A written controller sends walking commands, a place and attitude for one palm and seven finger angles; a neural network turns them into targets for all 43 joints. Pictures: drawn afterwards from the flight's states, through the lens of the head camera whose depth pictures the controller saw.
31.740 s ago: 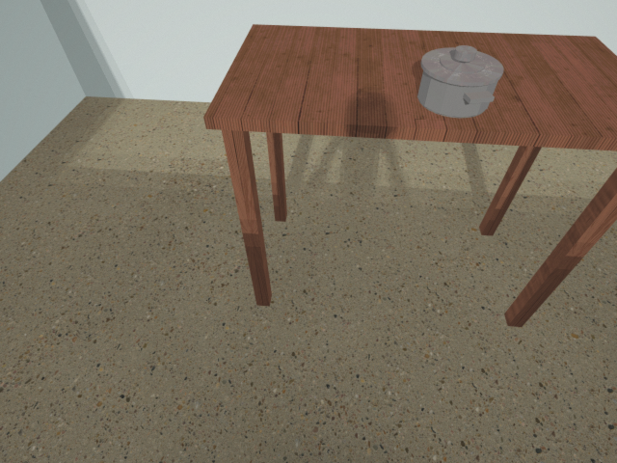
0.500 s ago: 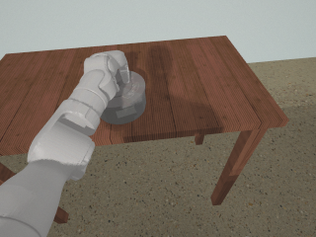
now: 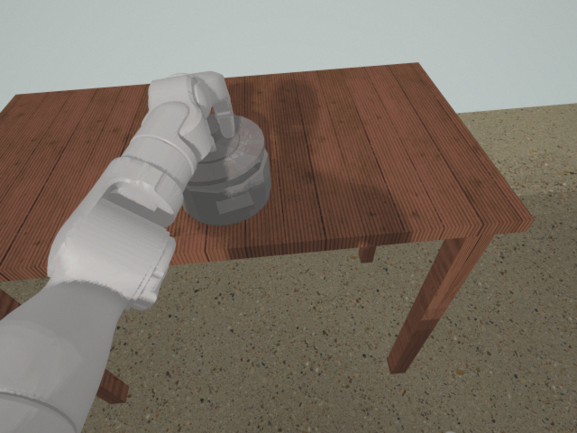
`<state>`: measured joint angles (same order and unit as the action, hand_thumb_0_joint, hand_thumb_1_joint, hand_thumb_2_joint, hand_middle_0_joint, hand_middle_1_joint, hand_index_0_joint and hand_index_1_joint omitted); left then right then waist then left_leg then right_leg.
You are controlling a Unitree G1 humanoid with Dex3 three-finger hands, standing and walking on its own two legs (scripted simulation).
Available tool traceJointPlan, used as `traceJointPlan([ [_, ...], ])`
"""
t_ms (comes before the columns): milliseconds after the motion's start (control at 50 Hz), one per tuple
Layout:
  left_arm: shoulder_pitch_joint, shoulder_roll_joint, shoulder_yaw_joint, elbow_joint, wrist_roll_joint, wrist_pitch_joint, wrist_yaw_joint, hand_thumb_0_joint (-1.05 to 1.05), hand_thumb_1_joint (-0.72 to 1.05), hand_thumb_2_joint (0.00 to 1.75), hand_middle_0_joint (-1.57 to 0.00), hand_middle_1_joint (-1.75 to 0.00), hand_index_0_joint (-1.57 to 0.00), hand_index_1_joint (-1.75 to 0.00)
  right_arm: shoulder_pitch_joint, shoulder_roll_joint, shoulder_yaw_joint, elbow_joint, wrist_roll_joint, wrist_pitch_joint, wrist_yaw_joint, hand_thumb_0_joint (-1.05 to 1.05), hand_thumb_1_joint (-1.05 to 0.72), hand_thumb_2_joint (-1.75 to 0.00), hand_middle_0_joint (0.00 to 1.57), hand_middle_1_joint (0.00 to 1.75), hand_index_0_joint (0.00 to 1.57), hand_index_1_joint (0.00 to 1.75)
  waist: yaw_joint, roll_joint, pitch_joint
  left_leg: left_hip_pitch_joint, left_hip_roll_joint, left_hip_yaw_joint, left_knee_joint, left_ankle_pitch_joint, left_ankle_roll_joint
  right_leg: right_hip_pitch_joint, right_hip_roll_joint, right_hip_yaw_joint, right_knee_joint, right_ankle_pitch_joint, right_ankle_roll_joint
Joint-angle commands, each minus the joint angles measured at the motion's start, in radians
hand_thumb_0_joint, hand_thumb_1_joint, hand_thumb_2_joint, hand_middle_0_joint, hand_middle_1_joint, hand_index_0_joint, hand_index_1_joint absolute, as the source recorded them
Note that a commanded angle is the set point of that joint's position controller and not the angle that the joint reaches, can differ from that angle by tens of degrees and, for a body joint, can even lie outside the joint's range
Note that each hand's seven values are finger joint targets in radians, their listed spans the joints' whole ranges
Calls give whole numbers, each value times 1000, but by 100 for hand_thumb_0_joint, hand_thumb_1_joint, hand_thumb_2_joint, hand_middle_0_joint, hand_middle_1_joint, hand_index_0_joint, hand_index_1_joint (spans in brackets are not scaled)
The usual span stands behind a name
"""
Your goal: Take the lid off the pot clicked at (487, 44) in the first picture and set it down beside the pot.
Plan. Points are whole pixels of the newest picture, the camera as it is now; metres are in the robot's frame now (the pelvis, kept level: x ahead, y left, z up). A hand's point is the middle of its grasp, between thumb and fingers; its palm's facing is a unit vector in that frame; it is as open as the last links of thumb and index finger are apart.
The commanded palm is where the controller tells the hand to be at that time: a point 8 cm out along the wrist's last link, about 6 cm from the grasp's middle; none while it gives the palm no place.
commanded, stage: lift the lid straight up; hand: left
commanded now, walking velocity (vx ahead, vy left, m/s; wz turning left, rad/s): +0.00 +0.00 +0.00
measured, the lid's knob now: (206, 132) +0.51 +0.11 +0.17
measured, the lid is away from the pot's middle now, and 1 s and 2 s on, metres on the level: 0.01 0.02 0.08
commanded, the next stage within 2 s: move the lid sideways beside the pot in 1.36 s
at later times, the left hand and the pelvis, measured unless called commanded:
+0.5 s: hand (202, 103) +0.48 +0.09 +0.24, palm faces -0.31 -0.11 -0.95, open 6.8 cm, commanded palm +0.47 +0.10 +0.31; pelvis +0.00 +0.00 +0.00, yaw +0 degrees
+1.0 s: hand (190, 72) +0.48 +0.10 +0.28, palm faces -0.23 -0.12 -0.97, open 6.8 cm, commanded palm +0.47 +0.10 +0.35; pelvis +0.00 +0.00 +0.00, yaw +0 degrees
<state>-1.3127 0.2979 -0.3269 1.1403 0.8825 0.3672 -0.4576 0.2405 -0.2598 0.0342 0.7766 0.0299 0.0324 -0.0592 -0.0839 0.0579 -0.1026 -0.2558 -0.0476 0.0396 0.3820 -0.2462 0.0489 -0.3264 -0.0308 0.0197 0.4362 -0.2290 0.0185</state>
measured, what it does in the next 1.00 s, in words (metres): stands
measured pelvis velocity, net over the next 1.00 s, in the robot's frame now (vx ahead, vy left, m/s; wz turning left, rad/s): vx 0.00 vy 0.00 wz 0.00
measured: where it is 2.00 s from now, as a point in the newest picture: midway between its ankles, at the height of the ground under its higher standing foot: outside the picture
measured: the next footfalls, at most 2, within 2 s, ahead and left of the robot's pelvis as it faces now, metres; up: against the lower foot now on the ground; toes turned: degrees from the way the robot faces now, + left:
none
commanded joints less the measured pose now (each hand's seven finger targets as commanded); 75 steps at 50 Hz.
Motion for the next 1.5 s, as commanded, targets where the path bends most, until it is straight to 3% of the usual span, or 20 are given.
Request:
traceJointPlan([
  [0, -743, 259, 65, -264, 46, -14, 55, 0, 74, 95, -72, -110, -84, -111, -30, -125, -36, -115, -10, -48, -12, 0, -90, -90, 20, 30, 20, 30, -11, -92, -449, 203, 5, -36, 13, 445, 16, 168, 42, -23, 7, 408, -55],
  [60, -711, 232, 48, -260, 55, -14, 48, 0, 74, 95, -72, -110, -84, -111, -26, -123, -40, -115, -11, -54, -6, 0, -90, -90, 20, 30, 20, 30, -6, -94, -455, 223, 13, -39, 28, 516, 14, 158, 44, -26, 11, 426, -53],
  [120, -688, 242, 55, -170, 55, 15, 45, 0, 74, 95, -72, -110, -84, -111, -20, -135, -34, -104, -4, -38, -6, 0, -90, -90, 20, 30, 20, 30, -16, -131, -361, 156, 5, -30, 2, 411, 14, 135, 46, -31, -7, 376, -54],
  [260, -799, 233, 36, -249, 65, -1, 45, 0, 74, 95, -72, -110, -84, -111, -24, -126, -35, -116, -6, -58, -11, 0, -90, -90, 20, 30, 20, 30, -18, -87, -452, 213, 14, -44, 13, 463, 11, 143, 42, -24, 4, 384, -53],
  [300, -768, 216, 29, -176, 68, 13, 42, 0, 74, 95, -72, -110, -84, -111, -15, -129, -34, -102, -4, -56, -11, 0, -90, -90, 20, 30, 20, 30, -25, -100, -396, 194, 14, -42, 11, 452, 11, 111, 47, -30, -4, 366, -54],
  [360, -792, 282, 73, -204, 71, 14, 44, 0, 74, 95, -72, -110, -84, -111, -19, -132, -32, -108, -10, -56, -12, 0, -90, -90, 20, 30, 20, 30, -13, -101, -441, 184, 9, -36, 11, 454, 12, 158, 41, -22, 3, 395, -55],
  [440, -793, 252, 56, -200, 62, 19, 45, 0, 74, 95, -72, -110, -84, -111, -23, -137, -33, -111, -7, -56, -12, 0, -90, -90, 20, 30, 20, 30, -14, -88, -419, 183, 13, -34, 11, 464, 11, 145, 40, -25, -3, 396, -57],
  [460, -831, 279, 65, -240, 78, 15, 44, 0, 74, 95, -72, -110, -84, -111, -21, -130, -32, -116, -10, -62, -11, 0, -90, -90, 20, 30, 20, 30, -11, -98, -464, 201, 12, -38, 12, 472, 12, 164, 38, -19, 3, 399, -52],
  [580, -799, 306, 85, -202, 82, 33, 31, 0, 74, 95, -72, -110, -84, -111, -31, -132, -29, -119, -8, -55, -11, 0, -90, -90, 20, 30, 20, 30, -4, -145, -434, 158, 6, -26, 5, 443, 18, 190, 36, -19, -1, 413, -50],
  [640, -811, 237, 40, -189, 63, 39, 29, 0, 74, 95, -72, -110, -84, -111, -32, -136, -29, -115, -1, -49, -12, 0, -90, -90, 20, 30, 20, 30, -18, -118, -378, 160, 8, -25, 3, 426, 17, 144, 38, -26, -16, 386, -54],
  [760, -844, 303, 71, -184, 93, 45, 25, 0, 74, 95, -72, -110, -84, -111, -38, -133, -26, -117, -5, -54, -17, 0, -90, -90, 20, 30, 20, 30, -15, -129, -421, 167, 7, -27, 6, 420, 17, 162, 37, -18, -12, 385, -53],
  [840, -895, 240, 35, -259, 79, 39, 25, 0, 74, 95, -72, -110, -84, -111, -41, -125, -29, -124, -3, -65, -11, 0, -90, -90, 20, 30, 20, 30, -11, -63, -459, 227, 17, -39, 17, 516, 10, 139, 36, -22, -4, 396, -55],
  [920, -862, 257, 43, -148, 99, 70, 22, 0, 74, 95, -72, -110, -84, -111, -45, -132, -21, -112, 6, -53, -13, 0, -90, -90, 20, 30, 20, 30, -23, -119, -373, 161, 9, -31, -2, 407, 12, 122, 39, -24, -19, 351, -53],
  [1000, -920, 302, 68, -221, 102, 65, 22, 0, 74, 95, -72, -110, -84, -111, -51, -130, -21, -123, -2, -64, -15, 0, -90, -90, 20, 30, 20, 30, -12, -99, -449, 193, 9, -34, 7, 456, 12, 160, 34, -16, -10, 384, -52],
  [1040, -910, 263, 51, -208, 94, 68, 19, 0, 74, 95, -72, -110, -84, -111, -44, -128, -23, -122, 2, -61, -13, 0, -90, -90, 20, 30, 20, 30, -13, -105, -436, 189, 12, -32, 8, 473, 13, 152, 35, -19, -14, 388, -54],
  [1100, -909, 310, 73, -189, 109, 77, 20, 0, 74, 95, -72, -110, -84, -111, -53, -132, -21, -122, 0, -62, -16, 0, -90, -90, 20, 30, 20, 30, -8, -124, -435, 178, 9, -31, 5, 449, 14, 158, 33, -18, -13, 379, -52],
  [1220, -870, 301, 64, -68, 123, 112, 20, 0, 74, 95, -72, -110, -84, -111, -44, -150, -15, -108, 8, -35, -20, 0, -90, -90, 20, 30, 20, 30, -28, -164, -349, 116, 9, -26, -10, 380, 10, 123, 35, -27, -29, 352, -52],
  [1300, -947, 288, 47, -174, 121, 94, 21, 0, 74, 95, -72, -110, -84, -111, -55, -139, -18, -128, 4, -45, -21, 0, -90, -90, 20, 30, 20, 30, -25, -101, -453, 177, 12, -31, 7, 443, 14, 143, 32, -16, -18, 373, -50],
  [1440, -978, 269, 42, -247, 101, 70, 19, 0, 74, 95, -72, -110, -84, -111, -30, -133, -28, -122, 3, -69, -18, 0, -90, -90, 20, 30, 20, 30, -23, -52, -506, 244, 21, -43, 33, 564, 9, 128, 35, -19, -11, 410, -50],
  [1480, -913, 341, 69, -266, 164, 37, 15, 0, 74, 95, -72, -110, -84, -111, -39, -135, -30, -132, -4, -57, -12, 0, -90, -90, 20, 30, 20, 30, -8, -69, -527, 229, 21, -42, 48, 608, 6, 150, 37, -16, 5, 429, -51],
])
